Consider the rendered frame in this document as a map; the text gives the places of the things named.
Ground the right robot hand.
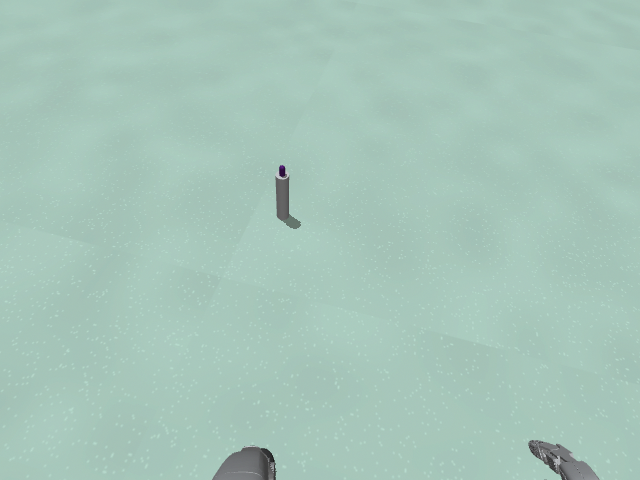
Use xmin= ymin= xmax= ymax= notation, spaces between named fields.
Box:
xmin=528 ymin=440 xmax=600 ymax=480

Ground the bottle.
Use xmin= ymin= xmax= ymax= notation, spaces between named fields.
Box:
xmin=275 ymin=165 xmax=289 ymax=220

